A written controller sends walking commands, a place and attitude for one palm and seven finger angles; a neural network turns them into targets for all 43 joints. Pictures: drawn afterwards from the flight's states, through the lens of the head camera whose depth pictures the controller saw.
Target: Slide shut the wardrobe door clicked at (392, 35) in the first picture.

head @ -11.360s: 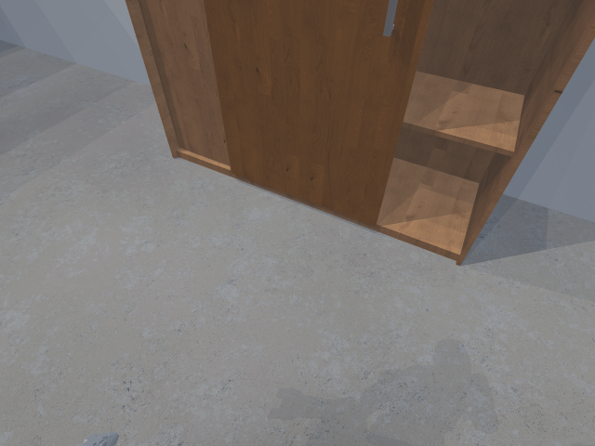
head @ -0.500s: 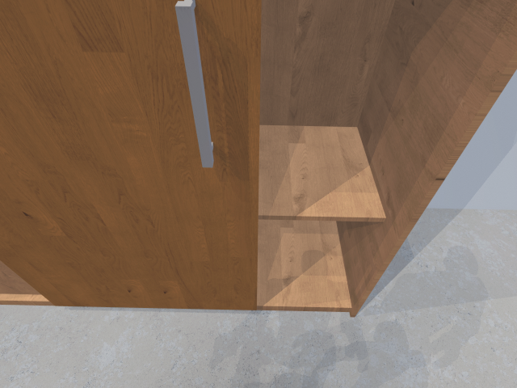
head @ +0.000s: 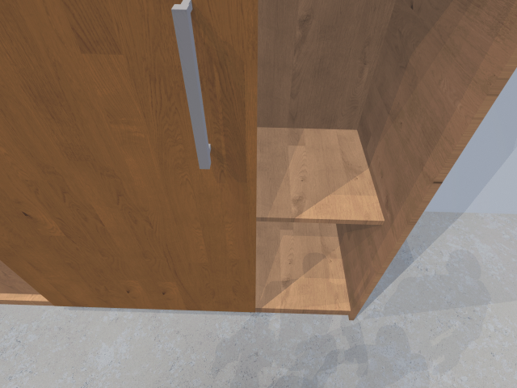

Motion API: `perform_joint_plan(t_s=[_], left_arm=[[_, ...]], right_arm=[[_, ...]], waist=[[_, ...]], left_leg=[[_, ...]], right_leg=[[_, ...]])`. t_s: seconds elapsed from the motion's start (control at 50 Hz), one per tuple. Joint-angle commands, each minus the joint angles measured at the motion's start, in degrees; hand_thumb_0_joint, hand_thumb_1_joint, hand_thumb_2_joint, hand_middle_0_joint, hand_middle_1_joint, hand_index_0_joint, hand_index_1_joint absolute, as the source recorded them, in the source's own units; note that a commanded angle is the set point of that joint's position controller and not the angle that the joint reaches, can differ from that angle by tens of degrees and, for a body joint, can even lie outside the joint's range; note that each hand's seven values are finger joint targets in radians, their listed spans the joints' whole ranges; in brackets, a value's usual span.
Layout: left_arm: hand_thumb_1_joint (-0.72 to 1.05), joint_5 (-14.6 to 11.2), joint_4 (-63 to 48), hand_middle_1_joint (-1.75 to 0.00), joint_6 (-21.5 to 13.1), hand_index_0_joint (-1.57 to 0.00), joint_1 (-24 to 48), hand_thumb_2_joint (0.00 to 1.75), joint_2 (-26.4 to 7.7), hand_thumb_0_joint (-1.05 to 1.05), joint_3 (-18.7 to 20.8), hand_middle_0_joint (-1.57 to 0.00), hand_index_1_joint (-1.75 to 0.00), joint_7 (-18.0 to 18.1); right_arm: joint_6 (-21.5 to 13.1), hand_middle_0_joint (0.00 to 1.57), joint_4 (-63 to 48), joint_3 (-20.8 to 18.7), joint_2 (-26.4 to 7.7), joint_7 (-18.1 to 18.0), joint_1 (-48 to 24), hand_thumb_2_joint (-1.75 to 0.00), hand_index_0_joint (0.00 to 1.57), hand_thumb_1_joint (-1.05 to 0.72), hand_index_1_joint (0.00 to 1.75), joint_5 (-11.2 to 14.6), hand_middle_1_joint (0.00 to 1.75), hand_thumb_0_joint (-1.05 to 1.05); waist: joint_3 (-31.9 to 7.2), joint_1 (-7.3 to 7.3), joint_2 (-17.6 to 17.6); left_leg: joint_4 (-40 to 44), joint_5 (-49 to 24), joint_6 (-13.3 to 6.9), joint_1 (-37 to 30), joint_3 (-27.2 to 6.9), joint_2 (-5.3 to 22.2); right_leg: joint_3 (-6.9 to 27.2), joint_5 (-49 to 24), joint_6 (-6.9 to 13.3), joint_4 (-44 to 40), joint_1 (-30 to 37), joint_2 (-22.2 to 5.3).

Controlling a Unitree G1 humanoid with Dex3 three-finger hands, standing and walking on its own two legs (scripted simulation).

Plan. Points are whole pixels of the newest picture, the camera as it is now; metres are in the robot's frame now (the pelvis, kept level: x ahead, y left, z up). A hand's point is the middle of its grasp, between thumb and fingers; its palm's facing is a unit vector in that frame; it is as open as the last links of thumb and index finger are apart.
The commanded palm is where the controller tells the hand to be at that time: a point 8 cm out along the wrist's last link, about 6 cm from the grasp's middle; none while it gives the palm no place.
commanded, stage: look again from close up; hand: left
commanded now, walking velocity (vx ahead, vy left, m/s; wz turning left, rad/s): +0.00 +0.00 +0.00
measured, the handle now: (197, 96) +0.49 +0.14 +0.21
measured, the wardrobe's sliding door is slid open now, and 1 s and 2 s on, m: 0.37 0.37 0.37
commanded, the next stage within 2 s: none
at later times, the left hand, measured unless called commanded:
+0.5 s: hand out of the picture +0.00 +0.19 -0.17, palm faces +0.02 -0.97 -0.23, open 7.4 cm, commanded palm none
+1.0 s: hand out of the picture -0.02 +0.18 -0.17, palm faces +0.04 -0.97 -0.22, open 7.4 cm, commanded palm none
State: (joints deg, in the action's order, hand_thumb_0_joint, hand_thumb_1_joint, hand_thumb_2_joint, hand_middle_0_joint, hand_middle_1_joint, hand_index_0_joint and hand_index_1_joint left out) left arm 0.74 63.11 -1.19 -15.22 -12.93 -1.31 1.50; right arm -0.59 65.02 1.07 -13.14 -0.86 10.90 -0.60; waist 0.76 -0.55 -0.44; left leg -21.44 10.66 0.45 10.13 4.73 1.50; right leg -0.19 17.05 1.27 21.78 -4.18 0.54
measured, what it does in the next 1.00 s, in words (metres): stands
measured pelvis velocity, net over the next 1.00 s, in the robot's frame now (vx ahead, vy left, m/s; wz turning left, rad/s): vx -0.01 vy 0.00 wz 0.02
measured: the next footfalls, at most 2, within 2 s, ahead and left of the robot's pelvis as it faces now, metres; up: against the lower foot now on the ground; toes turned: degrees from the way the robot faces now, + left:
none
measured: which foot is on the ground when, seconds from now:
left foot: down 0.00-1.00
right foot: down 0.00-1.00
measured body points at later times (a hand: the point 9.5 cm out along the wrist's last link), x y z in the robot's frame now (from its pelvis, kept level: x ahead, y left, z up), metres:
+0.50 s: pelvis +0.00 -0.01 +0.00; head +0.00 -0.01 +0.45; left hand +0.00 +0.24 -0.15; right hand +0.03 -0.25 -0.16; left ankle +0.01 +0.12 -0.74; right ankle -0.06 -0.10 -0.74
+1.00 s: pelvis -0.01 +0.00 +0.00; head -0.01 -0.01 +0.45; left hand -0.03 +0.23 -0.16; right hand +0.02 -0.24 -0.16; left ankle +0.01 +0.12 -0.74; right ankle -0.06 -0.10 -0.74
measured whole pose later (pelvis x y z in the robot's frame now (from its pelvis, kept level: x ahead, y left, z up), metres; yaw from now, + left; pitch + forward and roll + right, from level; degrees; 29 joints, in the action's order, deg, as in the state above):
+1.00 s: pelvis -0.01 +0.00 +0.00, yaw +1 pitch -1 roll +1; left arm 0.7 64.0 -1.3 -17.9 -10.9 -1.0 1.8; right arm -0.6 65.7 0.8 -11.0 -1.3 13.3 -0.6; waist 0.6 -0.8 -0.4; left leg -21.5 9.7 0.7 10.3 3.4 1.6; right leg -1.5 16.5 1.6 21.6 -3.8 0.8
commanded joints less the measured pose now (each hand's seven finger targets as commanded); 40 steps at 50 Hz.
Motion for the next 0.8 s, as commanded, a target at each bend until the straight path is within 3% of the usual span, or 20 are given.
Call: perform_joint_plan(t_s=[0.0, 0.3, 0.42, 0.5, 0.52, 0.6, 0.78], left_arm=[[0.9, -0.29, -1.97, -0.3, -0.91, -0.2, -2.5, 0.9, -8.22, 0.0, 1.76, -0.2, -0.3, 0.39], [0.9, -0.32, -1.44, -0.3, -1.02, -0.2, -4.48, 0.9, -6.96, 0.0, 1.81, -0.2, -0.3, 0.54], [0.9, -0.26, -1.34, -0.3, -0.84, -0.2, -4.48, 0.9, -6.51, 0.0, 1.74, -0.2, -0.3, 0.58], [0.9, -0.31, -1.34, -0.3, -1.03, -0.2, -5.22, 0.9, -6.36, 0.0, 1.8, -0.2, -0.3, 0.57], [0.9, -0.26, -1.31, -0.3, -0.93, -0.2, -4.94, 0.9, -6.3, 0.0, 1.78, -0.2, -0.3, 0.6], [0.9, -0.32, -1.26, -0.3, -1.05, -0.2, -5.44, 0.9, -6.11, 0.0, 1.83, -0.2, -0.3, 0.56], [0.9, -0.28, -0.93, -0.3, -0.93, -0.2, -5.64, 0.9, -5.68, 0.0, 1.86, -0.2, -0.3, 0.59]], right_arm=[[-1.28, 0.2, -2.01, -1.24, -7.61, -0.68, 0.61, -0.9, 0.2, -0.9, 0.3, 0.28, 0.3, 0.0], [-1.25, 0.2, -1.5, -1.2, -6.2, -0.88, 2.12, -0.9, 0.2, -0.9, 0.3, 0.3, 0.3, 0.0], [-1.01, 0.2, -1.33, -1.16, -5.59, -0.9, 2.27, -0.9, 0.2, -0.9, 0.3, 0.37, 0.3, 0.0], [-1.17, 0.2, -1.42, -1.28, -5.56, -0.94, 2.69, -0.9, 0.2, -0.9, 0.3, 0.3, 0.3, 0.0], [-1.04, 0.2, -1.3, -1.3, -5.3, -0.95, 2.56, -0.9, 0.2, -0.9, 0.3, 0.39, 0.3, 0.0], [-1.18, 0.2, -1.31, -1.3, -5.37, -0.97, 2.86, -0.9, 0.2, -0.9, 0.3, 0.29, 0.3, 0.0], [-1.14, 0.2, -1.25, -1.29, -5.04, -1.04, 3.3, -0.9, 0.2, -0.9, 0.3, 0.3, 0.3, 0.0]], waist=[[0.14, 0.19, -0.25], [0.11, -0.02, -0.7], [2.93, -0.02, -0.43], [0.76, 0.01, -0.56], [2.5, -0.06, -0.66], [0.78, 0.02, -0.3], [1.88, -0.01, 0.25]], left_leg=[[2.08, -10.24, -1.61, -4.73, -5.81, 5.36], [1.74, -10.62, -1.51, -4.68, -5.7, 5.2], [2.24, -8.53, -1.38, -3.21, -5.75, 5.07], [1.73, -9.81, -1.41, -4.25, -5.78, 5.06], [1.9, -8.82, -1.35, -3.36, -5.77, 4.95], [1.67, -9.85, -1.38, -4.13, -5.96, 5.01], [2.19, -9.24, -1.46, -3.53, -6.42, 4.96]], right_leg=[[5.41, -16.52, 0.34, -4.01, -5.83, -6.88], [4.83, -18.1, 0.34, -4.1, -5.22, -7.03], [4.76, -14.82, 0.28, -4.84, -6.61, -6.6], [4.72, -16.85, 0.32, -4.5, -5.67, -6.91], [4.63, -15.68, 0.2, -4.85, -6.28, -6.67], [4.66, -16.51, 0.38, -4.5, -5.76, -6.81], [4.46, -13.99, 0.47, -4.76, -6.23, -6.63]])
